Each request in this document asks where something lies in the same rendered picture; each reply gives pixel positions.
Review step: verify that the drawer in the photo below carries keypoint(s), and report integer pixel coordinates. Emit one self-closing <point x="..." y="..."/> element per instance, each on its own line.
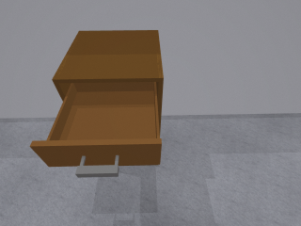
<point x="102" y="120"/>

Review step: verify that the cabinet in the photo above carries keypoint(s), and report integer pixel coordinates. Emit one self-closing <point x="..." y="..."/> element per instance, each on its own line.
<point x="113" y="56"/>

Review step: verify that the handle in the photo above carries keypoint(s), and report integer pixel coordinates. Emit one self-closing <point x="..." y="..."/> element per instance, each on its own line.
<point x="97" y="170"/>

